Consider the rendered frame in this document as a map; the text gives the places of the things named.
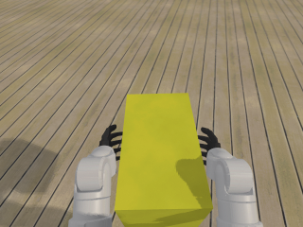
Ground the robot right hand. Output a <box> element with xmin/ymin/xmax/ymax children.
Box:
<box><xmin>197</xmin><ymin>127</ymin><xmax>221</xmax><ymax>166</ymax></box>

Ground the robot left hand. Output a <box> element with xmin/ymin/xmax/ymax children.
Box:
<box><xmin>99</xmin><ymin>124</ymin><xmax>123</xmax><ymax>161</ymax></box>

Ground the right robot forearm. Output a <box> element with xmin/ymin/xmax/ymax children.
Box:
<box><xmin>206</xmin><ymin>148</ymin><xmax>263</xmax><ymax>227</ymax></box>

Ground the left robot forearm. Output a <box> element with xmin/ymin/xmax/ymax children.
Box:
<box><xmin>68</xmin><ymin>145</ymin><xmax>117</xmax><ymax>227</ymax></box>

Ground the carton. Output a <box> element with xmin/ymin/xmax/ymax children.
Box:
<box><xmin>115</xmin><ymin>93</ymin><xmax>213</xmax><ymax>227</ymax></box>

